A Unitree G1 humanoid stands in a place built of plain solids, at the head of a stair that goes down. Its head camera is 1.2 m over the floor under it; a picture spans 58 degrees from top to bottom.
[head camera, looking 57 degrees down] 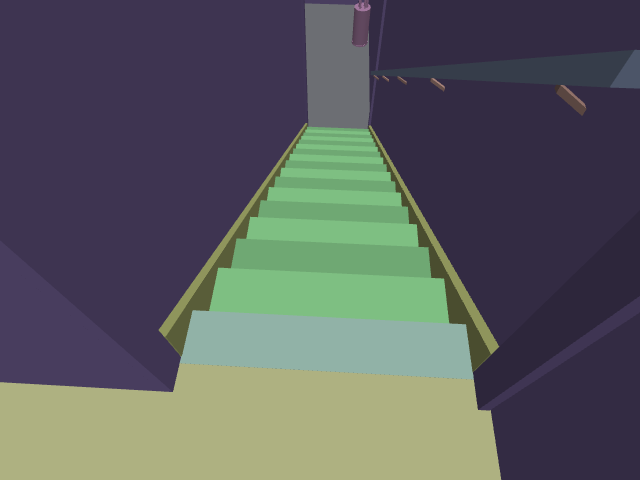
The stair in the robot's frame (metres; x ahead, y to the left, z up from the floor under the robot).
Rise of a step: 0.17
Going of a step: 0.24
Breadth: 0.81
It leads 3 degrees to the right of straight ahead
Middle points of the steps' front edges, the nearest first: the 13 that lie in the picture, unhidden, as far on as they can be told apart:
0.51 -0.02 0.00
0.75 -0.04 -0.17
0.99 -0.05 -0.34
1.23 -0.06 -0.51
1.47 -0.08 -0.69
1.70 -0.09 -0.86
1.94 -0.10 -1.03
2.18 -0.12 -1.21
2.42 -0.13 -1.38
2.66 -0.14 -1.56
2.90 -0.16 -1.73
3.14 -0.17 -1.90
3.38 -0.18 -2.08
